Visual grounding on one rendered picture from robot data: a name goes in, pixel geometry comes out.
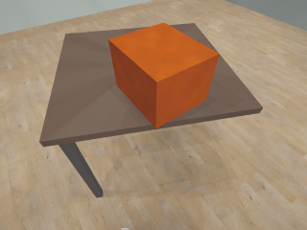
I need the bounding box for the carton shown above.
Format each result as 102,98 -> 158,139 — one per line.
108,22 -> 220,129

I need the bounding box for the table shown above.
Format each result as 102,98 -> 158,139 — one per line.
39,23 -> 263,198

